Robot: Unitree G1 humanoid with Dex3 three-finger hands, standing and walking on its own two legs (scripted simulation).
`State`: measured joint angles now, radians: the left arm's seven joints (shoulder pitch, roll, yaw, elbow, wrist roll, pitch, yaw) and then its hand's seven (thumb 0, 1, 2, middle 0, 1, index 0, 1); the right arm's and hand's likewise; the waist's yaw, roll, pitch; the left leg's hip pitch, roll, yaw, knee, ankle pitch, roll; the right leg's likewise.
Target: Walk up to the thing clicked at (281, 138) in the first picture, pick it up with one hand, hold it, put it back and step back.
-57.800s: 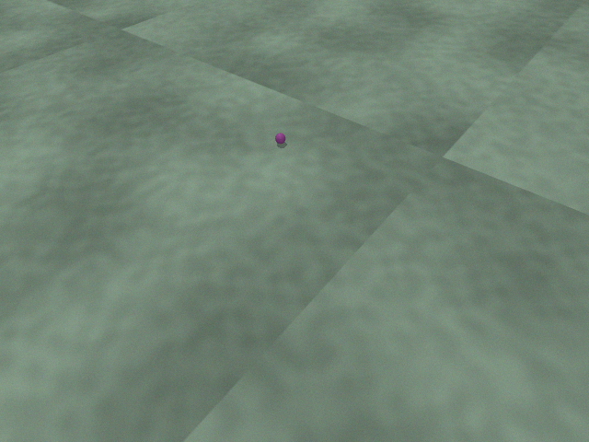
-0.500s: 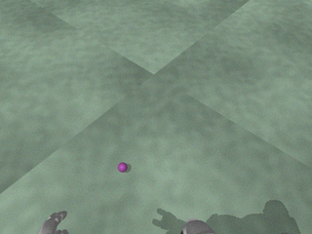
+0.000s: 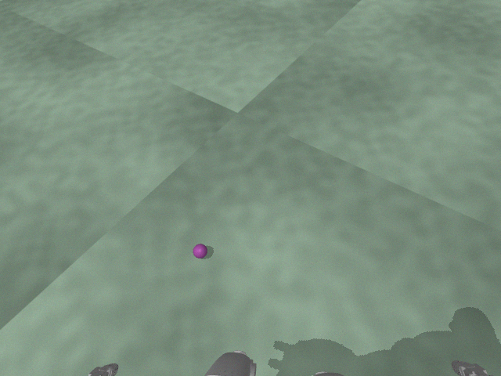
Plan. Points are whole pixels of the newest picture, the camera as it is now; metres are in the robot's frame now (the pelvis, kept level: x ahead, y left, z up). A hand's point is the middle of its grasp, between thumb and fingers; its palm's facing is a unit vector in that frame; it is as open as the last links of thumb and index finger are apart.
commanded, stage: step back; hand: left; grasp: from above
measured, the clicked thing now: (200, 251) +0.66 +0.31 -0.73
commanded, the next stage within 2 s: none
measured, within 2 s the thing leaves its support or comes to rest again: neither
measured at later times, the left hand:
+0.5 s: hand out of the picture -0.09 +0.26 -0.16, palm faces +0.00 -0.92 -0.39, open 7.4 cm
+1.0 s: hand out of the picture -0.24 +0.23 -0.14, palm faces +0.07 -0.90 -0.42, open 7.4 cm
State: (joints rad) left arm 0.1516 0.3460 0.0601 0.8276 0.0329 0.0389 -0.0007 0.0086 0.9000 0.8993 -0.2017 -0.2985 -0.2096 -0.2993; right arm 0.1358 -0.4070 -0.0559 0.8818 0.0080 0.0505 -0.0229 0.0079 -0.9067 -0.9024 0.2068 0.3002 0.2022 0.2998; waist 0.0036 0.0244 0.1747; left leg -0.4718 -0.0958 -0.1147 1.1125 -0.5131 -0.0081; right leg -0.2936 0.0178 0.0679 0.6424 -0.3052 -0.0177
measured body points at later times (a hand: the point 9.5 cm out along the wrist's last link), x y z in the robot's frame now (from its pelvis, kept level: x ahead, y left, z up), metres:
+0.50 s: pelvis -0.16 -0.02 +0.00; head -0.10 +0.00 +0.44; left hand -0.09 +0.31 -0.13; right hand -0.03 -0.33 -0.10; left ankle -0.08 +0.11 -0.73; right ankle -0.21 -0.17 -0.68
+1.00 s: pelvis -0.35 -0.05 -0.01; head -0.29 -0.04 +0.44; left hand -0.24 +0.28 -0.12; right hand -0.24 -0.36 -0.13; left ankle -0.36 +0.06 -0.73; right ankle -0.26 -0.16 -0.71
